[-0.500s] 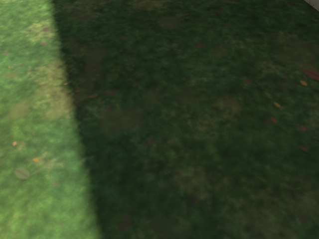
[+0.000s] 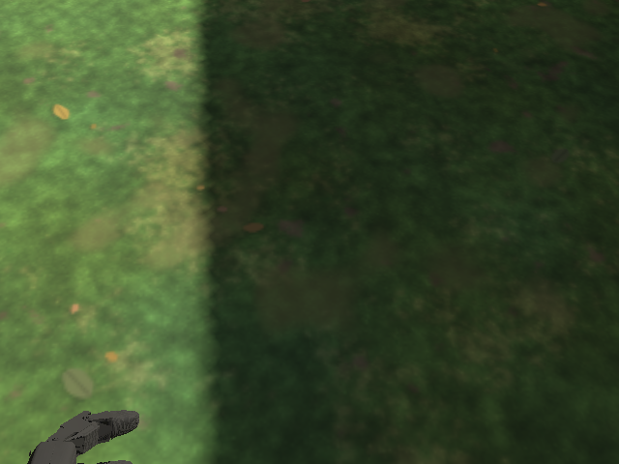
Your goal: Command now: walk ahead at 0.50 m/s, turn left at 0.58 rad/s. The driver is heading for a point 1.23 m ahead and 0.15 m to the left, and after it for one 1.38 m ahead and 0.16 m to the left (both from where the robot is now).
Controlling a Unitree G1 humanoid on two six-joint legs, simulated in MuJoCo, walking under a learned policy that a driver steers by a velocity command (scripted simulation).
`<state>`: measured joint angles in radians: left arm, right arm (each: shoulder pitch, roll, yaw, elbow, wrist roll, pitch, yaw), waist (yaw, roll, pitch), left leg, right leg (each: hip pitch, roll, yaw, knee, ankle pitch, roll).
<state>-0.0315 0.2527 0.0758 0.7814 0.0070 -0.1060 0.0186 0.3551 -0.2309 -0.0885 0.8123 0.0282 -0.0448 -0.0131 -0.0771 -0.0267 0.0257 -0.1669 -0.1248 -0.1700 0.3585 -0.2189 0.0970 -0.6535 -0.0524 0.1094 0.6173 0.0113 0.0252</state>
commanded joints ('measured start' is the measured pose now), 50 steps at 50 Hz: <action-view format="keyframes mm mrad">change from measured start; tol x32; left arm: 1 -116 59 5 -93 -15 -23 -13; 9 396 259 73 5 5 -35 -19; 50 242 115 -1 38 -14 65 -8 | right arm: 1 3 -143 -34 -49 9 -15 -4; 50 -213 -191 -13 -139 -14 10 1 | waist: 1 1 127 -8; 7 124 141 -151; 9 133 -344 -364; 27 123 -64 -57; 33 71 298 -472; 50 97 159 -105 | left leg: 1 -59 214 -221 -110 45 123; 7 -19 176 -253 238 293 64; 9 -527 -14 -61 814 -387 -37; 11 -656 124 -38 952 -243 -44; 30 -181 95 208 110 195 -1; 33 503 589 -413 166 1143 344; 39 -149 324 -49 -43 436 166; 50 -172 331 -126 -173 -335 107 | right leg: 1 148 55 -32 -99 68 0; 7 534 10 -7 -194 -45 -97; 9 1058 -380 604 -263 -193 -353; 15 580 -196 149 -415 -96 -201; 30 649 -169 -222 -103 540 -124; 31 575 -114 -255 68 427 -82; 33 71 61 -124 666 -779 8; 50 342 8 -139 25 -350 -49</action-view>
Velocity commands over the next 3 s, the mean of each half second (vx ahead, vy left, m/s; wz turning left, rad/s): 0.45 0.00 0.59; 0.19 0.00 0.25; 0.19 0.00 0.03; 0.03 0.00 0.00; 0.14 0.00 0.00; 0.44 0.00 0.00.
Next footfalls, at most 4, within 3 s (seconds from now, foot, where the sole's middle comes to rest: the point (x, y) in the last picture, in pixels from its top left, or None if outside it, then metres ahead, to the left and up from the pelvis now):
0.14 right None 0.27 -0.13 -0.78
0.62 left None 0.44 0.16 -0.78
1.06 right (318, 453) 0.48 -0.06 -0.78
1.42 left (183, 441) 0.52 0.22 -0.78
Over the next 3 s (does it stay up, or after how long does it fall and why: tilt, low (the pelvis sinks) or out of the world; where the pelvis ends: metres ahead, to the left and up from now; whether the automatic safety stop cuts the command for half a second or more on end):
stays up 0.75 0.14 -0.03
